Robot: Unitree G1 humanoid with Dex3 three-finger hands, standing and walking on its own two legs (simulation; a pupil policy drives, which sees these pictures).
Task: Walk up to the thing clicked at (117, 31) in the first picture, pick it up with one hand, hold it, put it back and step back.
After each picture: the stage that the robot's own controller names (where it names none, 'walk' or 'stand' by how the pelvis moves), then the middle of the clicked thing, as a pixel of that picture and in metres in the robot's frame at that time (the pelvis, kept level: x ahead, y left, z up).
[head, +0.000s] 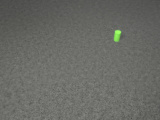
stand; (117, 36) +1.40 -0.37 -0.72
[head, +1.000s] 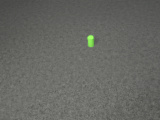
walk; (90, 41) +1.31 +0.04 -0.70
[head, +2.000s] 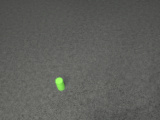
walk; (60, 84) +0.79 +0.29 -0.72
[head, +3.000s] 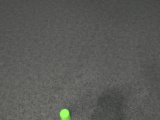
walk; (65, 116) +0.44 +0.18 -0.69
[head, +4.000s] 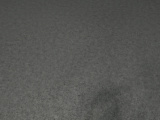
stand; out of the picture +0.32 +0.16 -0.72
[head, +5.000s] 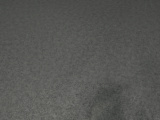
stand; out of the picture +0.32 +0.18 -0.72
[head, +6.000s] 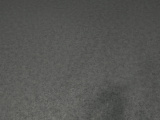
stand; out of the picture +0.32 +0.19 -0.73
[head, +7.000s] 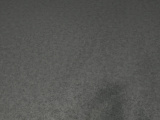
stand; out of the picture +0.31 +0.19 -0.73
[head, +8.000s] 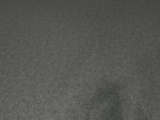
go down; out of the picture +0.30 +0.20 -0.73
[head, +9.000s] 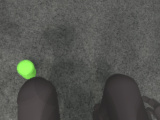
go down; (27, 70) +0.39 +0.22 -0.33
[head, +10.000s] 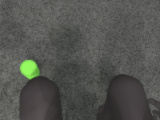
approach; (30, 70) +0.38 +0.23 -0.31
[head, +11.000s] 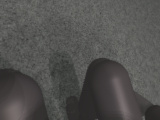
close in; out of the picture +0.37 +0.26 -0.22
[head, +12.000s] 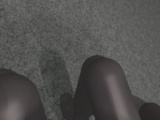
close; out of the picture +0.36 +0.27 -0.22
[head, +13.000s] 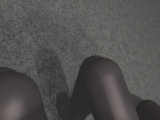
lift; out of the picture +0.36 +0.27 -0.22
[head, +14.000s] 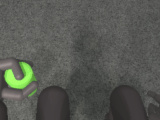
lift; (23, 80) +0.31 +0.21 -0.03
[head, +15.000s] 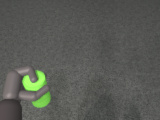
hold; (37, 89) +0.32 +0.17 +0.01
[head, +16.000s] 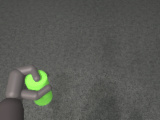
hold; (39, 88) +0.32 +0.17 +0.01
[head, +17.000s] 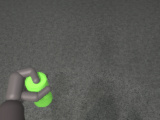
crouch; (39, 90) +0.32 +0.17 -0.01
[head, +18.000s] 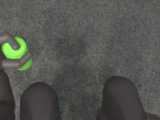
lower; (18, 55) +0.42 +0.21 -0.09
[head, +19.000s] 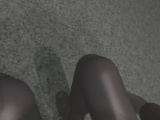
lower; out of the picture +0.39 +0.28 -0.22
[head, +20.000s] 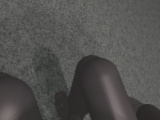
lower; out of the picture +0.39 +0.28 -0.22
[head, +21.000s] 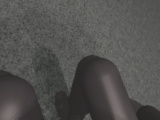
lower; out of the picture +0.39 +0.28 -0.22
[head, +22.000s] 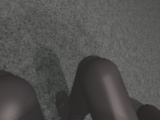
lower; out of the picture +0.38 +0.28 -0.22
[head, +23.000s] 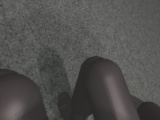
open; out of the picture +0.37 +0.27 -0.22
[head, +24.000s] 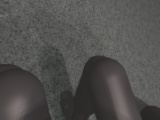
stand; out of the picture +0.37 +0.26 -0.22
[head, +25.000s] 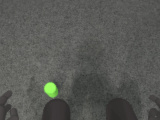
walk; (51, 90) +0.38 +0.19 -0.49
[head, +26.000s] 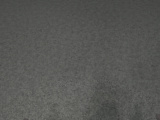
stand; out of the picture +0.34 +0.17 -0.66
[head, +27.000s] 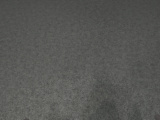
stand; out of the picture +0.33 +0.17 -0.67
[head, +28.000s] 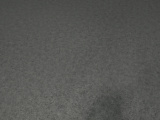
stand; out of the picture +0.35 +0.16 -0.72
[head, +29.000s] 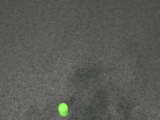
walk; (63, 109) +0.40 +0.13 -0.71
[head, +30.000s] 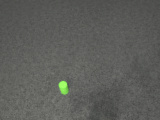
walk; (63, 87) +0.63 +0.22 -0.70
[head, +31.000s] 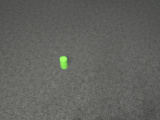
stand; (63, 62) +0.96 +0.19 -0.70
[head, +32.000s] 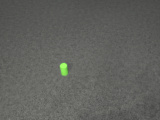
stand; (64, 69) +0.94 +0.21 -0.72
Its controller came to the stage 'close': yes
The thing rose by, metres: 0.71
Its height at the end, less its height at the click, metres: +0.00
